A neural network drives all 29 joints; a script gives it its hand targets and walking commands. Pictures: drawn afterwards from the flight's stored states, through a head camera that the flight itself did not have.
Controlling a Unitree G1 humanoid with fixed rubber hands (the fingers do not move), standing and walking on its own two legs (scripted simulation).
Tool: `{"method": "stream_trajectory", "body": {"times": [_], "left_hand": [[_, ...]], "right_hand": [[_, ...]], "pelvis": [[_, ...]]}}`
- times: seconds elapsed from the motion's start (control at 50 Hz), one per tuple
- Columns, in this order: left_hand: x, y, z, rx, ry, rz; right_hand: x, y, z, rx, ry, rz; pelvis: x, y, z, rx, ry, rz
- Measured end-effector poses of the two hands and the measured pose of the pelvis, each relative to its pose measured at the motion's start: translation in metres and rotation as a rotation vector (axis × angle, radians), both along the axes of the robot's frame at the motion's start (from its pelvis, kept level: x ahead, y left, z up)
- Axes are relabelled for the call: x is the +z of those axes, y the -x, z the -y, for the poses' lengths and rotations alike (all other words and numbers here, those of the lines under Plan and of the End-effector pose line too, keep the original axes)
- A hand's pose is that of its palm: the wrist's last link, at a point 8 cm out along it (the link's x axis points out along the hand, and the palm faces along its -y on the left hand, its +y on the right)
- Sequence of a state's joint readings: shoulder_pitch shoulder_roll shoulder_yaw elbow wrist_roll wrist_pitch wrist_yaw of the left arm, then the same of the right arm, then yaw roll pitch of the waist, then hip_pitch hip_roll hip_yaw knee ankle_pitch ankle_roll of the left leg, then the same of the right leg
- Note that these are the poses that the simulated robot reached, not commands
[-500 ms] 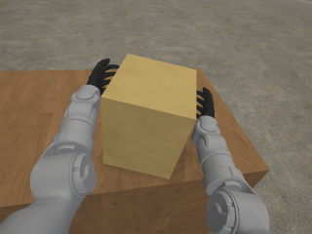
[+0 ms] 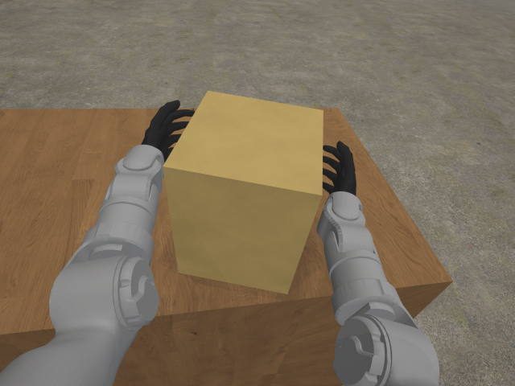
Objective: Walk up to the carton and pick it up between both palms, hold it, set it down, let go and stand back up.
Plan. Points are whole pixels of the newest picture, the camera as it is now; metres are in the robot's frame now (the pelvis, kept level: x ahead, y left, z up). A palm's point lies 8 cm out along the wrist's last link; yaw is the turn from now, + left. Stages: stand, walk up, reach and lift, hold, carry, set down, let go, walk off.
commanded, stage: set down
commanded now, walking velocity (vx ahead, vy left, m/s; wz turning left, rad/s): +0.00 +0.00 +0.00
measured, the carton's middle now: (248, 194) +0.44 +0.01 +0.09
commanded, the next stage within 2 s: none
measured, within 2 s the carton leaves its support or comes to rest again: neither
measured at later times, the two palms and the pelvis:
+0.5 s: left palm (155, 151) +0.45 +0.16 +0.16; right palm (340, 193) +0.39 -0.13 +0.14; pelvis +0.00 +0.00 +0.00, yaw +0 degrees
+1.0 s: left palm (157, 158) +0.47 +0.16 +0.14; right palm (334, 207) +0.39 -0.13 +0.10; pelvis +0.00 +0.00 +0.00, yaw +0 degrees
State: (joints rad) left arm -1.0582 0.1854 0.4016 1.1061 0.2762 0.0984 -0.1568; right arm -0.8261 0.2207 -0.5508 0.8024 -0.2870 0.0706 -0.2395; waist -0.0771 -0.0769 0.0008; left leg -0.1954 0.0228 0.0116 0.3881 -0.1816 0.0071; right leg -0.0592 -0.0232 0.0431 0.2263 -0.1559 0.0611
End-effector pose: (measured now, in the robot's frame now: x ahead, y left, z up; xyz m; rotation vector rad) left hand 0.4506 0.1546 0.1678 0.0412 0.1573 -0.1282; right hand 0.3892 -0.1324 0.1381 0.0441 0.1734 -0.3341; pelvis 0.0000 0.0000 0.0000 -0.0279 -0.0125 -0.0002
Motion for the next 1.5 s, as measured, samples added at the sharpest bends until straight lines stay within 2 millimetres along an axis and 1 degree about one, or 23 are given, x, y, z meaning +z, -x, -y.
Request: {"method": "stream_trajectory", "body": {"times": [0.78,0.86,0.96,1.02,1.1,1.18,1.3,1.5], "left_hand": [[-0.006,-0.002,-0.003,-0.012,0.038,0.016],[-0.016,-0.006,-0.001,-0.002,0.023,-0.006],[-0.027,-0.013,-0.004,0.027,-0.036,-0.035],[-0.033,-0.017,-0.006,0.047,-0.034,-0.056],[-0.04,-0.019,-0.006,0.049,-0.027,-0.076],[-0.049,-0.014,-0.007,0.048,-0.028,-0.099],[-0.064,0.002,-0.016,0.069,-0.023,-0.142],[-0.066,0.034,-0.041,0.113,-0.019,-0.13]], "right_hand": [[-0.004,0.0,0.0,0.01,0.03,0.044],[-0.019,0.001,0.001,0.013,0.028,0.002],[-0.036,-0.002,0.001,0.004,-0.006,-0.042],[-0.039,-0.005,0.002,0.006,-0.009,-0.055],[-0.037,-0.008,0.003,0.012,0.002,-0.042],[-0.037,-0.005,0.002,0.013,-0.004,-0.027],[-0.042,0.007,0.002,0.016,-0.023,-0.037],[-0.047,0.041,0.008,-0.001,-0.038,-0.048]], "pelvis": [[0.0,0.001,-0.001,-0.001,0.0,0.001],[0.0,0.002,-0.001,-0.001,0.0,0.002],[0.0,0.0,0.0,-0.001,-0.001,-0.014],[0.0,-0.003,0.001,-0.005,-0.003,-0.042],[0.0,-0.005,0.001,-0.009,-0.004,-0.058],[0.0,-0.006,0.001,-0.011,-0.004,-0.059],[-0.001,-0.002,0.002,-0.013,-0.005,-0.054],[-0.001,0.014,0.002,-0.013,-0.004,-0.032]]}}
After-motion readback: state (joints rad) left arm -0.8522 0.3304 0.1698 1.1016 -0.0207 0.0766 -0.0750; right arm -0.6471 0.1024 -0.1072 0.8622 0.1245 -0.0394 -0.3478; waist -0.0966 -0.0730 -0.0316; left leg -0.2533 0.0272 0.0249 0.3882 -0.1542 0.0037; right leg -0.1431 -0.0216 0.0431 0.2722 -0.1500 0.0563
